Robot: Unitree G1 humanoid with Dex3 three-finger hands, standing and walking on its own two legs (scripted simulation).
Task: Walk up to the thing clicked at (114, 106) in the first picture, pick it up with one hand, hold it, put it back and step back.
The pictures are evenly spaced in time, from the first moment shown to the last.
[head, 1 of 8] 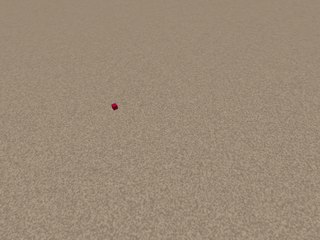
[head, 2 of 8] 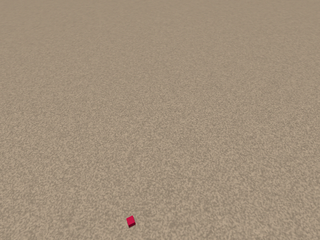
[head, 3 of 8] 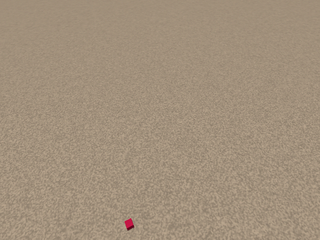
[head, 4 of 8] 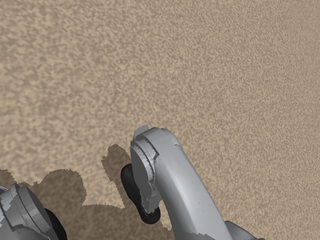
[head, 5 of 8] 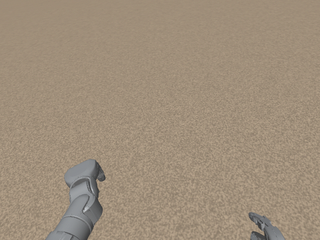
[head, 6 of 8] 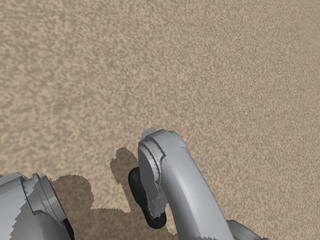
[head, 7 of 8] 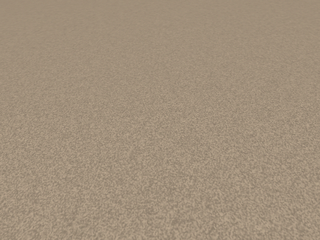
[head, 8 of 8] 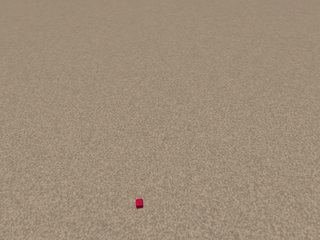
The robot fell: no
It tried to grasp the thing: yes
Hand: left
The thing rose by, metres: 0.57
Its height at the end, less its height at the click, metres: +0.00
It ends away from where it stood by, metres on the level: 0.52
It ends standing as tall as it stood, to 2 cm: yes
